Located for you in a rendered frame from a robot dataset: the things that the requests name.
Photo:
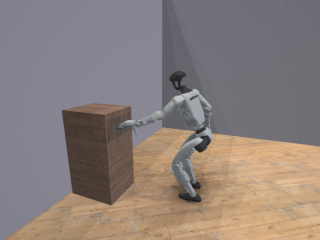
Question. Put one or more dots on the drawer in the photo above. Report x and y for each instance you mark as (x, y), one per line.
(113, 123)

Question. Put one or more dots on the robot right forearm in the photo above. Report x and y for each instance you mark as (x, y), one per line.
(207, 117)

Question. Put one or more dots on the left robot hand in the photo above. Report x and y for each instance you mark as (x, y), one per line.
(129, 123)

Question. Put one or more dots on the handle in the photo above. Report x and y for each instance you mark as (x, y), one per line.
(122, 128)

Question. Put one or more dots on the cabinet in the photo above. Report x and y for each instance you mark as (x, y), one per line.
(99, 170)

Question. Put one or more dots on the right robot upper arm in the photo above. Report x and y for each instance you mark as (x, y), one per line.
(207, 107)

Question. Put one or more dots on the robot left forearm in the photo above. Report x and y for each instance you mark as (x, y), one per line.
(147, 120)

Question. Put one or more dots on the robot torso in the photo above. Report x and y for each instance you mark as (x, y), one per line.
(193, 115)

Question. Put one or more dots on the left robot upper arm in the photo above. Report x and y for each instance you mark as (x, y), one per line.
(175, 102)

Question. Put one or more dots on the left robot foot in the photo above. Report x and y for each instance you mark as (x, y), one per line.
(188, 197)

